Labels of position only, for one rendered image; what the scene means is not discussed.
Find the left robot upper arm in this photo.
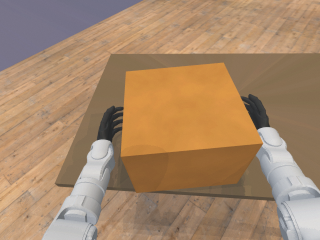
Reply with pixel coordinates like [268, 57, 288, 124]
[44, 219, 98, 240]

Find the robot left hand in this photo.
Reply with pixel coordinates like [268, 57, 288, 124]
[97, 105, 124, 143]

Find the robot right forearm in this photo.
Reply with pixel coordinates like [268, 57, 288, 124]
[256, 127, 320, 206]

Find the robot left forearm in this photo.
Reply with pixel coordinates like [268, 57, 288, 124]
[41, 139, 115, 240]

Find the robot right hand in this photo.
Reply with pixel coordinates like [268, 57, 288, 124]
[241, 94, 270, 130]

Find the right robot upper arm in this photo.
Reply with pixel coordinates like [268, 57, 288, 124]
[276, 197, 320, 240]

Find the carton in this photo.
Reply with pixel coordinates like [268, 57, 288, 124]
[120, 62, 263, 193]

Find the table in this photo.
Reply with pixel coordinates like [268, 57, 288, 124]
[55, 53, 320, 201]

